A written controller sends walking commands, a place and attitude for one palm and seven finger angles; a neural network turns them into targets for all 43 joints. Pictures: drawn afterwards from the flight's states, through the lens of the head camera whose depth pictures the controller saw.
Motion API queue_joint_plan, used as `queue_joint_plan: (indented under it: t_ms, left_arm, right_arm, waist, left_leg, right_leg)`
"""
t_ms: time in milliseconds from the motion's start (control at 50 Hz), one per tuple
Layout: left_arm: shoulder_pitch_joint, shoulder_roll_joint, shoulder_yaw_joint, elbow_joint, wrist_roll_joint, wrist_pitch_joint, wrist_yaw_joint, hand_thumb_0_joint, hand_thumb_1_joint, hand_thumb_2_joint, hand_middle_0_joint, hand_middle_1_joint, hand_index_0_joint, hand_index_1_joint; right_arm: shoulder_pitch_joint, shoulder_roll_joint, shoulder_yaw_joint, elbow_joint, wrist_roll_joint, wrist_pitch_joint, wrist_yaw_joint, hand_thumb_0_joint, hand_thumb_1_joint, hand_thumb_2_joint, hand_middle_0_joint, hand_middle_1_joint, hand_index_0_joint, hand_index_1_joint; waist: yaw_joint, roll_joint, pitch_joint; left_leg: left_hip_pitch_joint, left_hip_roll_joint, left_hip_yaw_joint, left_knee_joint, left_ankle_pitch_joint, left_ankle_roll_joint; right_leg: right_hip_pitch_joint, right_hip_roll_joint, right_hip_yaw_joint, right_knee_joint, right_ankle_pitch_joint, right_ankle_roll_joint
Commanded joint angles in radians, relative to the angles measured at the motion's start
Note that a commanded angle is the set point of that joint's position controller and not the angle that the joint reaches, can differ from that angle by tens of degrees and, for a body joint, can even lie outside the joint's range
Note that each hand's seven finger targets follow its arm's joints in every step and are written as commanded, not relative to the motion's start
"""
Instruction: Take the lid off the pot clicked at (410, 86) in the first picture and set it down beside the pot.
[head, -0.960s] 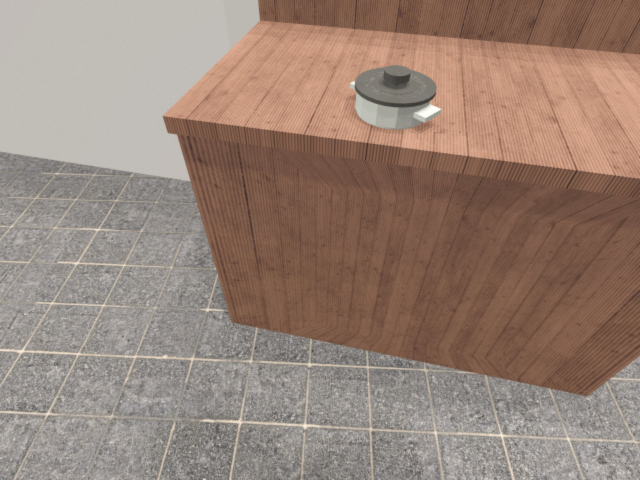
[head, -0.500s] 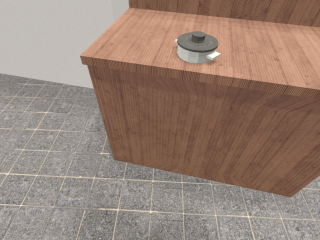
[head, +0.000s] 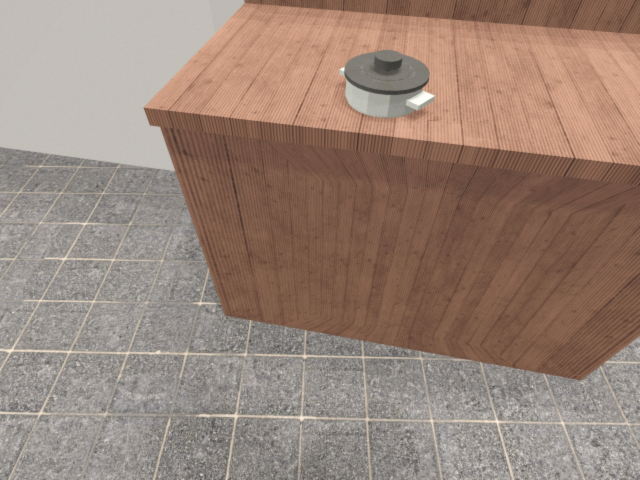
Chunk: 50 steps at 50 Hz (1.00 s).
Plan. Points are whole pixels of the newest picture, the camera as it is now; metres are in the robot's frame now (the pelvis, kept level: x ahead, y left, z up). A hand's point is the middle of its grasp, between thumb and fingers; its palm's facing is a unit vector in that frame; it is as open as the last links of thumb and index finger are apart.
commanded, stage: turn to face it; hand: left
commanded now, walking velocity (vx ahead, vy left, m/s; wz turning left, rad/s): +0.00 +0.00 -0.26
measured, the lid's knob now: (388, 59) +0.80 -0.08 +0.15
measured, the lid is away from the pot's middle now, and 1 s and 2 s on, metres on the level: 0.00 0.00 0.00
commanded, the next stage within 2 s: take the last steps up to it in 0.16 s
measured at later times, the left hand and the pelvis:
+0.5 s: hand out of the picture +0.11 +0.17 -0.16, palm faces -0.11 -0.97 -0.21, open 7.4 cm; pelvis +0.04 -0.02 +0.00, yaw -8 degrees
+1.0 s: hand out of the picture +0.16 +0.09 -0.20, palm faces -0.08 -0.99 -0.07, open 7.4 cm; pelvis +0.20 -0.06 -0.01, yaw -10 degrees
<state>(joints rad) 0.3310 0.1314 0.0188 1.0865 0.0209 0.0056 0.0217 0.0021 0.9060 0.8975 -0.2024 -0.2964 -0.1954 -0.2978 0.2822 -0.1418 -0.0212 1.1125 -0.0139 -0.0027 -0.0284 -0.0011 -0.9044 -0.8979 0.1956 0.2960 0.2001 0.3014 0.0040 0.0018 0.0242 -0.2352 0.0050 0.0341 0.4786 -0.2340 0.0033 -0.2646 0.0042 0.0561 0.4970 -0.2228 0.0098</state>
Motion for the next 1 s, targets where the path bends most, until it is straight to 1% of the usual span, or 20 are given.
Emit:
queue_joint_plan:
  t_ms: [0,240,300,320,340,380,420,480,540,560,580,600,640,700,820,900,920,940,960,980]
  left_arm:
    - [0.046,0.115,0.036,-0.051,-0.001,-0.008,0.004,0.000,0.900,0.900,-0.200,-0.300,-0.200,-0.300]
    - [-0.023,0.158,0.059,-0.111,-0.002,0.006,-0.001,0.000,0.900,0.900,-0.200,-0.300,-0.200,-0.300]
    - [-0.039,0.125,0.057,-0.135,0.005,0.011,-0.023,0.000,0.900,0.900,-0.200,-0.300,-0.200,-0.300]
    - [-0.091,0.117,0.060,-0.158,0.012,0.011,-0.030,0.000,0.900,0.900,-0.200,-0.300,-0.200,-0.300]
    - [-0.139,0.129,0.065,-0.178,0.017,0.011,-0.038,0.000,0.900,0.900,-0.200,-0.300,-0.200,-0.300]
    - [-0.158,0.121,0.069,-0.186,0.015,0.002,-0.055,0.000,0.900,0.900,-0.200,-0.300,-0.200,-0.300]
    - [-0.143,0.099,0.065,-0.183,0.007,-0.003,-0.069,0.000,0.900,0.900,-0.200,-0.300,-0.200,-0.300]
    - [-0.098,0.081,0.061,-0.168,-0.001,-0.007,-0.074,0.000,0.900,0.900,-0.200,-0.300,-0.200,-0.300]
    - [0.066,0.120,0.073,-0.102,0.005,-0.020,-0.064,0.000,0.900,0.900,-0.200,-0.300,-0.200,-0.300]
    - [0.179,0.197,0.087,-0.067,0.010,-0.033,-0.050,0.000,0.900,0.900,-0.200,-0.300,-0.200,-0.300]
    - [0.266,0.296,0.104,-0.045,0.003,-0.040,-0.032,0.000,0.900,0.900,-0.200,-0.300,-0.200,-0.300]
    - [0.268,0.273,0.100,-0.044,-0.009,-0.042,-0.020,0.000,0.900,0.900,-0.200,-0.300,-0.200,-0.300]
    - [0.119,0.225,0.087,-0.072,-0.006,-0.047,-0.013,0.000,0.900,0.900,-0.200,-0.300,-0.200,-0.300]
    - [-0.001,0.152,0.059,-0.100,0.002,-0.066,-0.008,0.000,0.900,0.900,-0.200,-0.300,-0.200,-0.300]
    - [0.084,0.175,0.056,-0.050,0.007,-0.075,-0.010,0.000,0.900,0.900,-0.200,-0.300,-0.200,-0.300]
    - [0.074,0.152,0.056,-0.030,-0.003,-0.068,-0.013,0.000,0.900,0.900,-0.200,-0.300,-0.200,-0.300]
    - [0.086,0.117,0.049,-0.033,-0.002,-0.065,-0.017,0.000,0.900,0.900,-0.200,-0.300,-0.200,-0.300]
    - [0.107,0.065,0.044,-0.047,-0.010,-0.064,-0.022,0.000,0.900,0.900,-0.200,-0.300,-0.200,-0.300]
    - [0.086,0.065,0.039,-0.077,-0.006,-0.067,-0.024,0.000,0.900,0.900,-0.200,-0.300,-0.200,-0.300]
    - [0.046,0.088,0.046,-0.087,0.006,-0.065,-0.022,0.000,0.900,0.900,-0.200,-0.300,-0.200,-0.300]
  right_arm:
    - [0.049,-0.119,-0.029,-0.046,0.003,-0.012,-0.009,0.000,-0.900,-0.900,0.200,0.300,0.200,0.300]
    - [0.034,-0.124,-0.036,-0.087,0.000,-0.007,-0.012,0.000,-0.900,-0.900,0.200,0.300,0.200,0.300]
    - [0.071,-0.209,-0.058,-0.083,-0.016,-0.015,-0.012,0.000,-0.900,-0.900,0.200,0.300,0.200,0.300]
    - [0.096,-0.249,-0.072,-0.088,-0.016,-0.024,-0.013,0.000,-0.900,-0.900,0.200,0.300,0.200,0.300]
    - [0.107,-0.245,-0.073,-0.087,-0.019,-0.034,-0.014,0.000,-0.900,-0.900,0.200,0.300,0.200,0.300]
    - [0.087,-0.222,-0.068,-0.082,-0.023,-0.048,-0.012,0.000,-0.900,-0.900,0.200,0.300,0.200,0.300]
    - [0.062,-0.217,-0.065,-0.083,-0.025,-0.056,-0.011,0.000,-0.900,-0.900,0.200,0.300,0.200,0.300]
    - [0.041,-0.233,-0.069,-0.075,-0.030,-0.053,-0.003,0.000,-0.900,-0.900,0.200,0.300,0.200,0.300]
    - [0.047,-0.211,-0.066,-0.063,-0.026,-0.045,0.006,0.000,-0.900,-0.900,0.200,0.300,0.200,0.300]
    - [0.040,-0.162,-0.052,-0.077,-0.013,-0.045,0.013,0.000,-0.900,-0.900,0.200,0.300,0.200,0.300]
    - [-0.016,-0.103,-0.033,-0.127,-0.006,-0.046,0.021,0.000,-0.900,-0.900,0.200,0.300,0.200,0.300]
    - [-0.080,-0.138,-0.041,-0.148,-0.013,-0.045,0.023,0.000,-0.900,-0.900,0.200,0.300,0.200,0.300]
    - [-0.075,-0.127,-0.046,-0.136,-0.013,-0.042,0.029,0.000,-0.900,-0.900,0.200,0.300,0.200,0.300]
    - [0.001,-0.101,-0.044,-0.099,-0.017,-0.027,0.034,0.000,-0.900,-0.900,0.200,0.300,0.200,0.300]
    - [-0.059,-0.059,-0.038,-0.134,-0.005,-0.041,0.044,0.000,-0.900,-0.900,0.200,0.300,0.200,0.300]
    - [0.049,-0.068,-0.035,-0.100,-0.006,-0.070,0.030,0.000,-0.900,-0.900,0.200,0.300,0.200,0.300]
    - [0.148,-0.111,-0.046,-0.072,-0.008,-0.077,0.021,0.000,-0.900,-0.900,0.200,0.300,0.200,0.300]
    - [0.254,-0.214,-0.068,-0.056,-0.023,-0.083,0.008,0.000,-0.900,-0.900,0.200,0.300,0.200,0.300]
    - [0.302,-0.255,-0.073,-0.052,-0.017,-0.068,0.000,0.000,-0.900,-0.900,0.200,0.300,0.200,0.300]
    - [0.248,-0.234,-0.066,-0.062,-0.015,-0.056,0.000,0.000,-0.900,-0.900,0.200,0.300,0.200,0.300]
  waist:
    - [-0.004,0.007,0.038]
    - [-0.021,-0.038,0.000]
    - [-0.038,0.139,0.016]
    - [-0.061,0.217,0.042]
    - [-0.072,0.178,0.078]
    - [-0.052,0.075,0.111]
    - [-0.034,0.083,0.103]
    - [-0.014,0.144,0.068]
    - [0.054,0.010,0.013]
    - [0.107,-0.190,-0.023]
    - [0.135,-0.406,-0.035]
    - [0.132,-0.257,0.014]
    - [0.061,-0.189,0.061]
    - [-0.028,-0.110,0.063]
    - [-0.001,-0.078,0.061]
    - [-0.054,-0.047,0.017]
    - [-0.087,0.040,-0.018]
    - [-0.118,0.280,-0.078]
    - [-0.115,0.337,-0.082]
    - [-0.103,0.219,-0.023]
  left_leg:
    - [-0.011,0.118,-0.098,-0.092,-0.060,0.036]
    - [0.018,0.100,-0.036,0.012,-0.032,0.019]
    - [0.103,0.271,-0.255,-0.225,-0.417,0.108]
    - [0.109,0.394,-0.380,-0.328,-0.493,0.175]
    - [0.115,0.438,-0.405,-0.367,-0.454,0.206]
    - [0.128,0.416,-0.302,-0.348,-0.321,0.194]
    - [0.096,0.369,-0.175,-0.318,-0.209,0.161]
    - [0.038,0.319,-0.053,-0.263,-0.149,0.129]
    - [-0.116,0.221,0.047,-0.011,-0.213,0.070]
    - [-0.284,0.133,0.147,0.250,-0.273,0.032]
    - [-0.495,0.030,0.135,0.566,-0.437,0.011]
    - [-0.544,0.066,0.009,0.704,-0.360,0.028]
    - [-0.506,0.122,-0.012,0.756,-0.230,0.033]
    - [-0.350,0.138,0.014,0.631,-0.104,0.001]
    - [-0.248,0.096,0.065,0.295,-0.062,0.005]
    - [0.017,0.032,0.107,0.040,0.034,0.017]
    - [0.179,0.065,0.040,0.004,0.027,0.034]
    - [0.323,0.301,-0.296,-0.129,-0.003,0.117]
    - [0.360,0.447,-0.522,-0.240,0.020,0.211]
    - [0.255,0.448,-0.488,-0.254,-0.060,0.243]
  right_leg:
    - [-0.064,-0.062,0.096,-0.067,0.000,-0.050]
    - [-0.109,-0.076,0.185,-0.060,0.047,-0.075]
    - [-0.260,0.049,0.015,0.161,-0.230,-0.040]
    - [-0.336,0.033,-0.058,0.353,-0.228,-0.024]
    - [-0.413,-0.020,-0.025,0.476,-0.245,-0.022]
    - [-0.445,-0.083,-0.008,0.474,-0.196,-0.021]
    - [-0.353,-0.105,-0.043,0.373,-0.160,-0.020]
    - [-0.150,-0.074,-0.123,0.185,-0.148,-0.025]
    - [0.176,0.000,-0.182,-0.014,-0.050,-0.043]
    - [0.342,-0.144,0.011,-0.112,-0.227,-0.094]
    - [0.397,-0.377,0.439,-0.294,-0.360,-0.190]
    - [0.339,-0.392,0.473,-0.337,-0.340,-0.230]
    - [0.176,-0.352,0.383,-0.344,-0.422,-0.234]
    - [0.043,-0.271,0.114,-0.325,-0.126,-0.205]
    - [0.089,-0.267,0.060,-0.306,0.023,-0.219]
    - [0.068,-0.186,-0.019,-0.107,0.135,-0.160]
    - [-0.025,-0.135,-0.053,0.069,0.134,-0.132]
    - [-0.203,-0.028,-0.139,0.346,-0.097,-0.077]
    - [-0.349,0.022,-0.125,0.582,-0.352,-0.060]
    - [-0.375,-0.032,-0.064,0.695,-0.331,-0.071]
